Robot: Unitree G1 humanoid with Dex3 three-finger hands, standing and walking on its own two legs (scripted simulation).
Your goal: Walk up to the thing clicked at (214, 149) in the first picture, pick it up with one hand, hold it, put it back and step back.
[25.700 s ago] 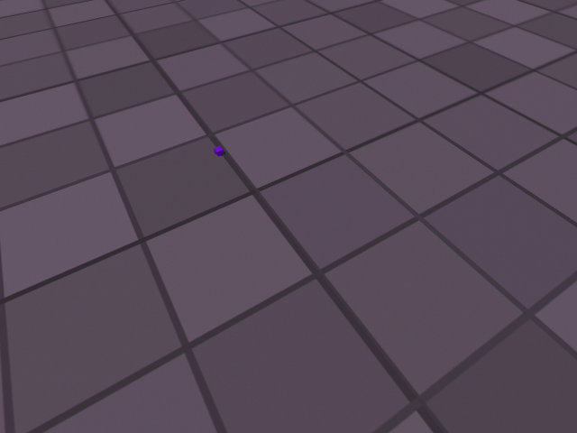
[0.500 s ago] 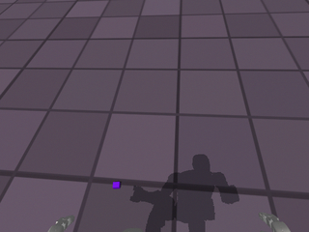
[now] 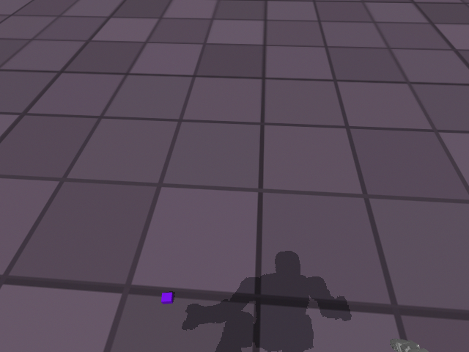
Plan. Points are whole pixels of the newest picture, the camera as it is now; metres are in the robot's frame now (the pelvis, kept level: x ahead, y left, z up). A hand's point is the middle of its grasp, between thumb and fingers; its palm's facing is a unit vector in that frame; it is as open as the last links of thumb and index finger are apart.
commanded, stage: stand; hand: left
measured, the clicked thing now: (167, 298) +0.43 +0.32 -0.77
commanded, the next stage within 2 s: none
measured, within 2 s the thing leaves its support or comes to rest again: neither
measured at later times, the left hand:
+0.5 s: hand out of the picture +0.06 +0.26 -0.16, palm faces -0.02 -0.95 -0.32, open 7.4 cm
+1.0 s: hand out of the picture +0.06 +0.27 -0.16, palm faces -0.02 -0.94 -0.33, open 7.4 cm
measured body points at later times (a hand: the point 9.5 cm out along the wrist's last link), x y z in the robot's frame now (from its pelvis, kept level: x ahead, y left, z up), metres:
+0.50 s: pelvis +0.00 +0.02 +0.00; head +0.01 +0.02 +0.45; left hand +0.06 +0.31 -0.14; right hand +0.07 -0.28 -0.13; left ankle +0.03 +0.13 -0.75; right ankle -0.04 -0.11 -0.75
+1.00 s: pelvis -0.01 +0.02 +0.00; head +0.00 +0.02 +0.45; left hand +0.06 +0.32 -0.13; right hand +0.08 -0.28 -0.13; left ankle +0.03 +0.13 -0.75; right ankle -0.04 -0.11 -0.75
